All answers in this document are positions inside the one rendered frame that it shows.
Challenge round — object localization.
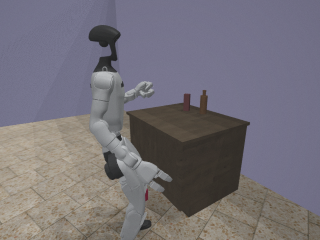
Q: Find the right robot upper arm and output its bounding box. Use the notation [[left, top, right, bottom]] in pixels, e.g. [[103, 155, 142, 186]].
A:
[[89, 72, 115, 135]]

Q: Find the left robot hand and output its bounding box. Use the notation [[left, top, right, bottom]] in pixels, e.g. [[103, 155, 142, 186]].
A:
[[135, 81, 155, 98]]

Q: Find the right robot forearm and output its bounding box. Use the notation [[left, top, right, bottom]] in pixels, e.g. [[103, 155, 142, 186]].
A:
[[91, 121, 142, 170]]

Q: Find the right robot hand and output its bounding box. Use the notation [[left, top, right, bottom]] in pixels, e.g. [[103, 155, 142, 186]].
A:
[[135, 160, 173, 192]]

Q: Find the humanoid robot torso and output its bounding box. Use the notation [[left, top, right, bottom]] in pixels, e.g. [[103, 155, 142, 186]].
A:
[[90, 66, 126, 163]]

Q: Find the robot right shin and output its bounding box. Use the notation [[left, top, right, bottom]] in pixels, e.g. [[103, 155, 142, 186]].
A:
[[120, 210, 147, 240]]

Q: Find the table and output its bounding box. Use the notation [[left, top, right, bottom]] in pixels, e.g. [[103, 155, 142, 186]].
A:
[[126, 103, 250, 217]]

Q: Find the left robot forearm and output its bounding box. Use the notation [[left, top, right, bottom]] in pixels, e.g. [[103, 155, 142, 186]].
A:
[[124, 89, 138, 104]]

